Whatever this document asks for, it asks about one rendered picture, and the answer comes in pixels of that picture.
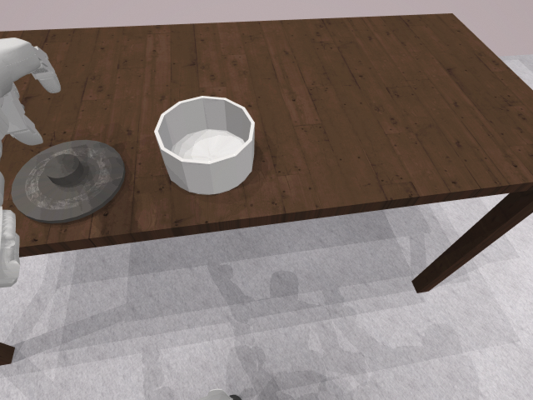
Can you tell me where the robot left hand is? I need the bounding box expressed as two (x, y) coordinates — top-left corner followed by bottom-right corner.
(0, 37), (61, 146)

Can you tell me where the robot left upper arm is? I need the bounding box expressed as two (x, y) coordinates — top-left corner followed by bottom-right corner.
(0, 206), (20, 288)

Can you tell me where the lid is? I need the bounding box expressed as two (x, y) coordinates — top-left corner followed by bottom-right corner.
(11, 140), (125, 223)

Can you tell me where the pot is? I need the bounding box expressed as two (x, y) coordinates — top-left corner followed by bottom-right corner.
(154, 96), (255, 195)

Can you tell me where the robot left shin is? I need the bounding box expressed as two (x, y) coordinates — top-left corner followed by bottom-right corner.
(208, 389), (231, 399)

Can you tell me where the table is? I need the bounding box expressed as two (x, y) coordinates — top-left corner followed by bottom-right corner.
(0, 13), (533, 366)

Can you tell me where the knob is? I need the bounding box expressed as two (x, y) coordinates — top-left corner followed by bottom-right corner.
(44, 154), (84, 185)

